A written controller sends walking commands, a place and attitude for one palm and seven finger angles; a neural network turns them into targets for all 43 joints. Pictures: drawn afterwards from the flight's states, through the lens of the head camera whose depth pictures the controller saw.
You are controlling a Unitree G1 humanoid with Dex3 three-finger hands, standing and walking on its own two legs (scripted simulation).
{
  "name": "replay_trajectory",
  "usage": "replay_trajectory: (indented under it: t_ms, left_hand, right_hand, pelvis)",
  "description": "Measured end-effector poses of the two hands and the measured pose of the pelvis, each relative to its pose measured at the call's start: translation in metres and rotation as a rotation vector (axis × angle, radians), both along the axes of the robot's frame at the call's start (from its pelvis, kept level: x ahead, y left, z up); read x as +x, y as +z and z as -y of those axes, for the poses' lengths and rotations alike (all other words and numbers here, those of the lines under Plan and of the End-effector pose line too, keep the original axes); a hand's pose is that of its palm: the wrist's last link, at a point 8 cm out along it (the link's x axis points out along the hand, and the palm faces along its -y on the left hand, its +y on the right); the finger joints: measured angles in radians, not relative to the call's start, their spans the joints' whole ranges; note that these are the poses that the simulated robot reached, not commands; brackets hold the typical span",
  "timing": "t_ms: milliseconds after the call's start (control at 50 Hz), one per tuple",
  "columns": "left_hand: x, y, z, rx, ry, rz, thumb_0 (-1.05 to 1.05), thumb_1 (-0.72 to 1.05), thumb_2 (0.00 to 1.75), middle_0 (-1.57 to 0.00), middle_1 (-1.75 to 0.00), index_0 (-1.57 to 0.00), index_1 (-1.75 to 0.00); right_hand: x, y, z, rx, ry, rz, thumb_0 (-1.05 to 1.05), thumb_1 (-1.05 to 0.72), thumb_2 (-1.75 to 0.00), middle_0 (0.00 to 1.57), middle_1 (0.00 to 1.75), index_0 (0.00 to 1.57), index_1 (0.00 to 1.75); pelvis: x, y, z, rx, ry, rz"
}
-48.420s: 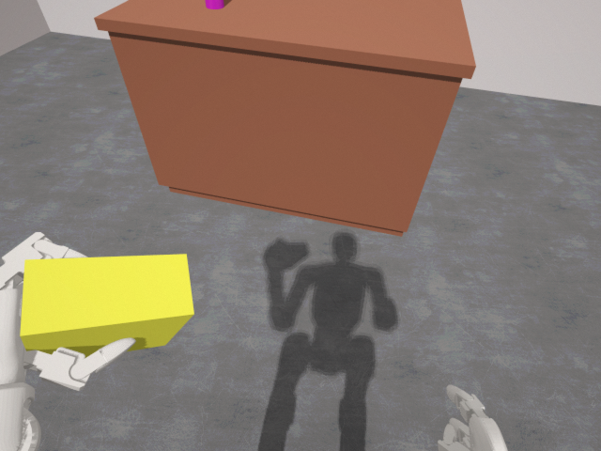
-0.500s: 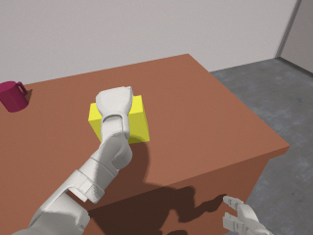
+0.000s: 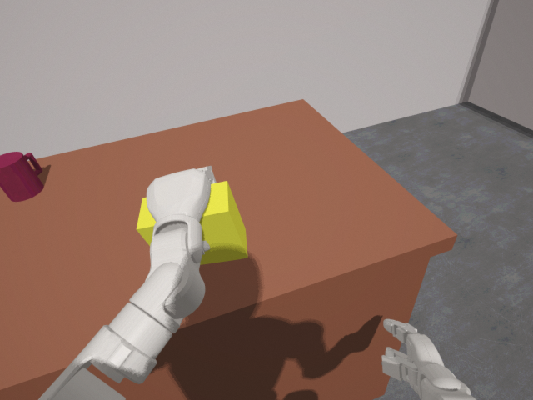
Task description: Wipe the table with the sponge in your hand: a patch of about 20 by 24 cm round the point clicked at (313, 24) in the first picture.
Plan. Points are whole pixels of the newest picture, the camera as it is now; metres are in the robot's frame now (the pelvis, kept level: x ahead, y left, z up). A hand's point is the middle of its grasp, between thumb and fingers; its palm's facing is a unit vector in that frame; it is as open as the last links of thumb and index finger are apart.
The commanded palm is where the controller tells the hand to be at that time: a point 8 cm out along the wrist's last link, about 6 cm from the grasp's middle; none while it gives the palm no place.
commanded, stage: wipe back along the third lane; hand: left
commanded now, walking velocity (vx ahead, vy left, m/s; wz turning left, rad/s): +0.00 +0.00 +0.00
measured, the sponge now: (201, 236) +0.35 +0.15 +0.10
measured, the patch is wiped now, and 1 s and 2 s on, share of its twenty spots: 1.00 1.00 1.00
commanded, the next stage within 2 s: slide back across to the middle lane in 0.14 s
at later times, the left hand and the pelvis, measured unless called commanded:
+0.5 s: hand (185, 226) +0.31 +0.15 +0.17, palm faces +0.24 -0.23 -0.94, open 10.0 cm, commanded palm +0.26 +0.17 +0.20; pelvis +0.00 -0.01 +0.00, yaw -1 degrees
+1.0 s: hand (132, 238) +0.27 +0.21 +0.17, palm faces +0.23 -0.22 -0.95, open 10.0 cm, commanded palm +0.23 +0.22 +0.22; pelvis -0.02 +0.00 +0.00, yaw -1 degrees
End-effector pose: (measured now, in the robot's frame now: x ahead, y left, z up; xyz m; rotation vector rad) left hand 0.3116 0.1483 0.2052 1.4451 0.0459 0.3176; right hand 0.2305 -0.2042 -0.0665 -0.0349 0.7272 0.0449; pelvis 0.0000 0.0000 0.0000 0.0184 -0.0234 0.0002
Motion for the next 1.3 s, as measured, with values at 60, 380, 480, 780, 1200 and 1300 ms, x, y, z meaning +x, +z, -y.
replay_trajectory:
  t_ms: [60,380,480,780,1200,1300]
  left_hand:
    - [-0.002,0.0,0.0,-0.011,0.002,0.003,0.02,-0.47,1.06,-0.66,-1.4,-0.71,-1.37]
    - [-0.03,0.004,-0.002,-0.1,-0.031,0.054,0.02,-0.46,1.06,-0.65,-1.4,-0.7,-1.37]
    - [-0.035,0.007,-0.007,-0.132,-0.035,0.062,0.01,-0.46,1.06,-0.65,-1.4,-0.71,-1.37]
    - [-0.059,0.017,-0.036,-0.213,-0.012,0.085,-0.01,-0.47,1.06,-0.67,-1.39,-0.72,-1.36]
    - [-0.056,0.009,-0.07,-0.064,0.061,-0.045,-0.03,-0.49,1.06,-0.7,-1.36,-0.75,-1.33]
    - [-0.042,0.008,-0.072,-0.019,0.074,-0.076,-0.03,-0.5,1.06,-0.71,-1.35,-0.76,-1.32]
  right_hand:
    - [-0.002,0.0,0.008,-0.009,-0.012,0.005,0.01,-0.91,-0.9,0.19,0.3,0.2,0.3]
    - [0.003,0.001,0.014,-0.005,-0.018,0.027,0.01,-0.91,-0.9,0.19,0.3,0.2,0.3]
    - [0.006,0.004,0.009,-0.006,-0.013,0.042,0.01,-0.91,-0.9,0.19,0.3,0.2,0.3]
    - [-0.002,0.009,0.011,-0.047,-0.036,0.062,0.01,-0.91,-0.9,0.19,0.3,0.2,0.3]
    - [-0.026,-0.002,0.0,-0.088,-0.03,0.078,0.01,-0.91,-0.9,0.19,0.3,0.2,0.3]
    - [-0.029,-0.006,-0.005,-0.08,-0.027,0.068,0.01,-0.91,-0.9,0.2,0.3,0.2,0.3]
  pelvis:
    - [0.0,0.0,0.004,0.001,-0.004,0.003]
    - [0.002,-0.001,0.01,0.003,-0.018,0.013]
    - [0.002,-0.001,0.01,0.004,-0.021,0.014]
    - [-0.005,-0.001,0.008,0.003,-0.036,0.031]
    - [-0.026,0.0,-0.001,-0.002,-0.004,0.041]
    - [-0.026,0.001,-0.002,0.0,-0.001,0.035]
